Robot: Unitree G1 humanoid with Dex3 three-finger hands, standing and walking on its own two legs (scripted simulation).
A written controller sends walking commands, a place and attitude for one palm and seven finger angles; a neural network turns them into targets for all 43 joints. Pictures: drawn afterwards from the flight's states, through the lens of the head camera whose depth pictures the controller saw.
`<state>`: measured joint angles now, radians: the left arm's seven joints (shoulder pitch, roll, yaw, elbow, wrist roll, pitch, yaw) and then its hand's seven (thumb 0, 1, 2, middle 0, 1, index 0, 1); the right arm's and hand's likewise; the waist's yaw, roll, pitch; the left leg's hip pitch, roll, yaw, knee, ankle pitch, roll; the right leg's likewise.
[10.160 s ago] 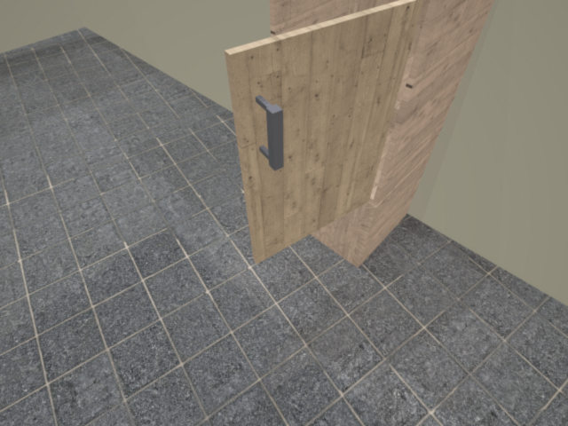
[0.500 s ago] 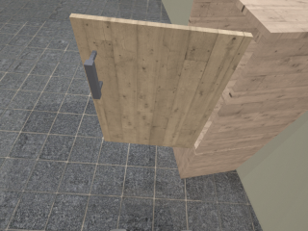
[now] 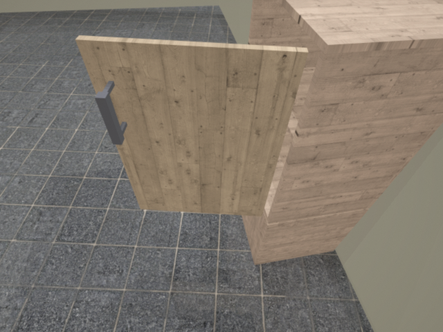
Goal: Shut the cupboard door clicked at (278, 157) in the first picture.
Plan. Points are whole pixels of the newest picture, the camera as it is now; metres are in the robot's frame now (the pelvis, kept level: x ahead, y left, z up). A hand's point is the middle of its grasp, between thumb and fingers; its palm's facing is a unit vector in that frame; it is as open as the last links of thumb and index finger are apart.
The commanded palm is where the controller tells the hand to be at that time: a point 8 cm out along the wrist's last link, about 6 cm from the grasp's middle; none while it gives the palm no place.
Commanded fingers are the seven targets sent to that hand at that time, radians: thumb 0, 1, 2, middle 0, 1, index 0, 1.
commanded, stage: come to a stop and stand still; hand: left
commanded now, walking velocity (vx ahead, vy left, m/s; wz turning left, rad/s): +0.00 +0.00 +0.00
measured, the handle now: (114, 113) +0.52 +0.26 +0.10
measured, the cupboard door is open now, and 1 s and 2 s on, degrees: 77 77 77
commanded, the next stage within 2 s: look again from close up in 0.12 s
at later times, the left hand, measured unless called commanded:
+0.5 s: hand out of the picture -0.01 +0.19 -0.19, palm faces +0.01 -0.99 -0.17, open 7.4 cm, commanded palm none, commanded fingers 0.00 0.90 0.90 -0.20 -0.30 -0.20 -0.30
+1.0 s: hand out of the picture -0.04 +0.23 -0.19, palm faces +0.01 -0.98 -0.18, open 7.4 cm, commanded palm none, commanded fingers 0.00 0.90 0.90 -0.20 -0.30 -0.20 -0.30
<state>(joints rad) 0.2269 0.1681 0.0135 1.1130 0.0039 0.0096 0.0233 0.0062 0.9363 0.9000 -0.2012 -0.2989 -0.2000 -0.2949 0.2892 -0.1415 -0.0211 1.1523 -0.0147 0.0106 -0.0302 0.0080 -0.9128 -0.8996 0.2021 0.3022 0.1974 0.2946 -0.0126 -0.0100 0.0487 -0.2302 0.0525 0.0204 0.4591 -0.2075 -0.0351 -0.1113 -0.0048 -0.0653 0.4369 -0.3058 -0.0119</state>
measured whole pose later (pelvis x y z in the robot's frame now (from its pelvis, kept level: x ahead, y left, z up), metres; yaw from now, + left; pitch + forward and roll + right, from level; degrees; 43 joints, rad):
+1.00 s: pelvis -0.01 +0.05 -0.01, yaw +0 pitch -1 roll -1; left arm 0.38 0.20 0.00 1.07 0.03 0.00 0.02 0.00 0.91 0.90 -0.20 -0.30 -0.20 -0.29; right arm 0.29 -0.16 0.00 1.07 -0.02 0.01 0.00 0.01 -0.91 -0.90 0.21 0.30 0.20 0.30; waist 0.02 -0.04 0.01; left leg -0.28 -0.01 0.05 0.54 -0.25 0.04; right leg -0.16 -0.07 -0.02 0.49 -0.33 0.03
